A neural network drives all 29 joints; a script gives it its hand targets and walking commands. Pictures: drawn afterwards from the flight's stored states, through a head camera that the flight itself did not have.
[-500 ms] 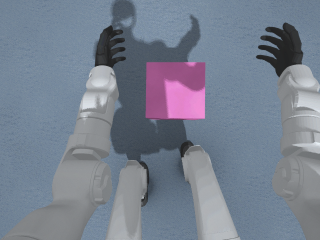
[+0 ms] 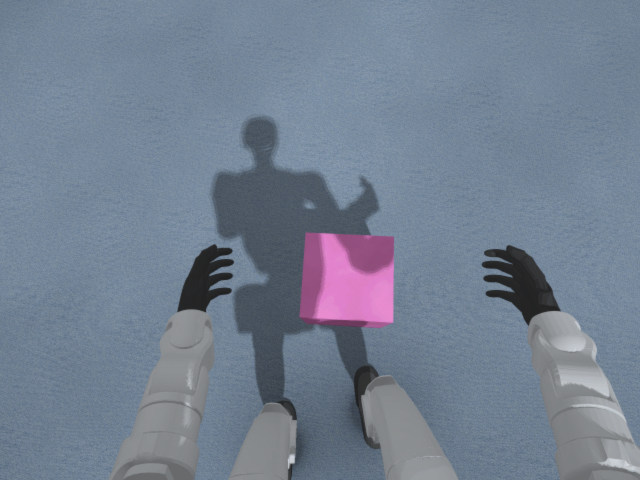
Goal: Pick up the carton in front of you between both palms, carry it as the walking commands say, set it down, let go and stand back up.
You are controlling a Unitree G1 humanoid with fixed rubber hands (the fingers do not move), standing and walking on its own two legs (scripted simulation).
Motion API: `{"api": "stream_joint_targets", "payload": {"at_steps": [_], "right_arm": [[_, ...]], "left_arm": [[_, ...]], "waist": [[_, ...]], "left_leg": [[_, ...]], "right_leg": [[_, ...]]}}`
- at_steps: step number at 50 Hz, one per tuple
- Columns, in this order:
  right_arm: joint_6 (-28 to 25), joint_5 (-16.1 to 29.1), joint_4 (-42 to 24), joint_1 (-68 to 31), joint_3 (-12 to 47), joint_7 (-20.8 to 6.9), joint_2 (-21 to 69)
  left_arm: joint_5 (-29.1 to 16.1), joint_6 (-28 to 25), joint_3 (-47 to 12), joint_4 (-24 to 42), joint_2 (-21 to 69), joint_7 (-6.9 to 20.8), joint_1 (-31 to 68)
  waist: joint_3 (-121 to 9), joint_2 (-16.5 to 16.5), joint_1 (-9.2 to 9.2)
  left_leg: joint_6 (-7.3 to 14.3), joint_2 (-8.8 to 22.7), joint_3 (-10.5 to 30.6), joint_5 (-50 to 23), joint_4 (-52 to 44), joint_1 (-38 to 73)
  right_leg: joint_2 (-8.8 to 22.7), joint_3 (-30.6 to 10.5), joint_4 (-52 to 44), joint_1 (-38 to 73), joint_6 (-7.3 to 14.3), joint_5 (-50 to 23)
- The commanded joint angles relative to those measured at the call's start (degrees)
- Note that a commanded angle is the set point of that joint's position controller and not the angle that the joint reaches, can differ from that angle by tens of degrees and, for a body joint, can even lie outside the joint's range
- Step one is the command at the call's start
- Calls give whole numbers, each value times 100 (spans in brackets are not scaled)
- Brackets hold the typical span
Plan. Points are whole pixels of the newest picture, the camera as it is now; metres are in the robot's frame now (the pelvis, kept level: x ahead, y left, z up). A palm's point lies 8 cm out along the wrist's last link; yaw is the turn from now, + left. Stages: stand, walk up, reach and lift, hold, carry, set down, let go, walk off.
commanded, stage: let go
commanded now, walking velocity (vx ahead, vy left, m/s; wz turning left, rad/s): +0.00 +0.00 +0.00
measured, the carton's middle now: (346, 284) +0.41 -0.05 -0.60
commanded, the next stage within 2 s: stand in 0.84 s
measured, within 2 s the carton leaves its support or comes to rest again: neither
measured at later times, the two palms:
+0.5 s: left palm (59, 420) +0.21 +0.28 -0.01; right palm (517, 392) +0.20 -0.19 -0.02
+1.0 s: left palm (46, 440) +0.19 +0.30 -0.03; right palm (562, 390) +0.19 -0.24 -0.03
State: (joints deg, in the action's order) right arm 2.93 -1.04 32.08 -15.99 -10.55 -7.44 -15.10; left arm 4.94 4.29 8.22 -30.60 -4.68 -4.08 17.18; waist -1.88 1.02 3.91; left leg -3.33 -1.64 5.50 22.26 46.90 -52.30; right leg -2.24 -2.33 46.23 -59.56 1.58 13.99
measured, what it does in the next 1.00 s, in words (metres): shifts its weight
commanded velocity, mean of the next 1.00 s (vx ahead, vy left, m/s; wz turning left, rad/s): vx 0.00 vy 0.00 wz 0.00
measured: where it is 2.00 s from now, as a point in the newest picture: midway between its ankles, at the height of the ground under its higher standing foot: (327, 439)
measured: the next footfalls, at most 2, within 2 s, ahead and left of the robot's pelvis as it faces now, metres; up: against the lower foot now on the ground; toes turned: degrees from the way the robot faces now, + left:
none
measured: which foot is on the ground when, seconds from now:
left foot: down 0.00-1.00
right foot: down 0.00-1.00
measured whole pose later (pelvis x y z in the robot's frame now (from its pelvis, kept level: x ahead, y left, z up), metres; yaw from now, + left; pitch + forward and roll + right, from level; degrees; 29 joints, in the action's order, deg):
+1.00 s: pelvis +0.05 +0.03 +0.05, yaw +0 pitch +0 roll -1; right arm 3.7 -2.3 32.2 12.6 -3.3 0.5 -17.9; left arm 3.0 2.2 2.3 -39.1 -16.0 -1.1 -10.6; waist 0.6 2.5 0.1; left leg 0.0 -1.0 4.8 22.0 30.4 -8.3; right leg -1.1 -1.9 30.4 -15.1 -0.6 15.4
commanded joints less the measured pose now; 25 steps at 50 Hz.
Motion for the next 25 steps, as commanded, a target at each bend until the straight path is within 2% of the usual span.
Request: {"api": "stream_joint_targets", "payload": {"at_steps": [1, 7, 13, 19, 25], "right_arm": [[-214, 99, -660, 479, 76, 87, -380], [-416, 167, -987, 1760, 341, 263, -249], [-453, 213, -1235, 2509, 564, 339, -235], [-187, 191, -1302, 2678, 648, 338, -318], [147, 68, -1241, 2723, 565, 325, -391]], "left_arm": [[-11, -255, 17, 443, -462, 128, -437], [-136, -506, -149, 573, -710, 301, -1471], [-255, -606, -292, 796, -872, 476, -2228], [-338, -404, -421, 979, -983, 625, -2620], [-428, -94, -523, 1089, -1035, 728, -2704]], "waist": [[-3280, -508, -26], [-2331, -414, -98], [-1171, -23, -232], [-121, 307, -351], [450, 233, -350]], "left_leg": [[118, -381, -751, -642, -828, -254], [207, -256, -630, -982, -1579, 1153], [207, -121, -486, -1327, -2337, 2685], [217, 66, -378, -1157, -2991, 2972], [245, 209, -291, -1272, -3168, 3043]], "right_leg": [[196, -140, -389, 5342, -255, -2897], [156, -29, -1092, 5592, -300, -2617], [2, 170, -1871, 5723, -290, -1816], [-134, 339, -2156, 6315, -298, -1380], [-228, 404, -2138, 6610, -301, -1297]]}}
